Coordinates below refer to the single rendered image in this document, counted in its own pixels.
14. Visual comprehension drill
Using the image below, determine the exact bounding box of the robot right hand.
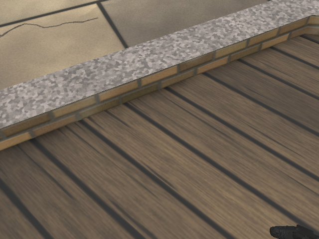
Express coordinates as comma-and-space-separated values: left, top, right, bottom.
269, 224, 319, 239

